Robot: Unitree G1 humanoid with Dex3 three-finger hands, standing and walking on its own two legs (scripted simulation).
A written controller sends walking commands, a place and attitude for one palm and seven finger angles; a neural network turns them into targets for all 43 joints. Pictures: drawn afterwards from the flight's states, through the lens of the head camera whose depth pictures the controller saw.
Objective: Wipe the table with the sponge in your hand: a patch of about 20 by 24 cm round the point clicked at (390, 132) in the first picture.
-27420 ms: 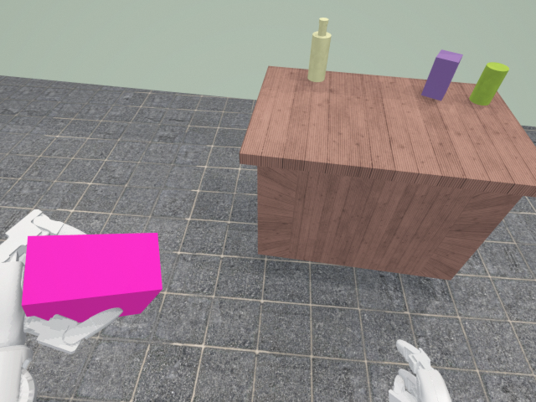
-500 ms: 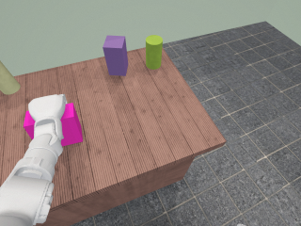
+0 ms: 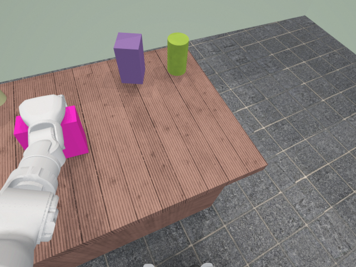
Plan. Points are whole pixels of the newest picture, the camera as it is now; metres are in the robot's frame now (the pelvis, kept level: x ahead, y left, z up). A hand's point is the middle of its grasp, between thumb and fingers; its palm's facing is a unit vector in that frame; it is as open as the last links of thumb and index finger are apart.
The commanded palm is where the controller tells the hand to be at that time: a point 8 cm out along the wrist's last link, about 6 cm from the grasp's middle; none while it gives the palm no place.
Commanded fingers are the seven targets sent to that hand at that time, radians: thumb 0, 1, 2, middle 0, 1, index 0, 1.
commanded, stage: wipe forward along the first lane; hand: left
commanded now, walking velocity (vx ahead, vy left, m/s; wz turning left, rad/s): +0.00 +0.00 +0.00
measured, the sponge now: (57, 140) +0.42 +0.32 -0.04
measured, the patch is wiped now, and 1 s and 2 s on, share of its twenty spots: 0.50 0.50 0.55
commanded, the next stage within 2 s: slide across to the middle lane in 0.12 s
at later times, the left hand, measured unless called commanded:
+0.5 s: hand (56, 115) +0.47 +0.31 +0.02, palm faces -0.14 +0.03 -0.99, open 10.4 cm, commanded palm +0.46 +0.27 +0.06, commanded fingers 0.00 0.10 1.30 -1.20 -1.60 -1.20 -1.60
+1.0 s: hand (79, 110) +0.48 +0.26 +0.02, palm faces -0.13 +0.01 -0.99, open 10.4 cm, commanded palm +0.47 +0.23 +0.06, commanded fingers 0.00 0.10 1.30 -1.20 -1.60 -1.20 -1.60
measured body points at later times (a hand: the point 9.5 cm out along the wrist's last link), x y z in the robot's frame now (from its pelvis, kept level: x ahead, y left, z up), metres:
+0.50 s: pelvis +0.01 +0.01 +0.00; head +0.10 +0.03 +0.44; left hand +0.47 +0.30 +0.07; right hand +0.03 -0.27 -0.13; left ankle -0.01 +0.07 -0.71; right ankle +0.02 -0.11 -0.71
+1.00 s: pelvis +0.03 +0.00 +0.01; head +0.12 +0.01 +0.45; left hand +0.49 +0.25 +0.07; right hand +0.08 -0.28 -0.12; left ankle -0.01 +0.07 -0.71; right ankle +0.02 -0.11 -0.71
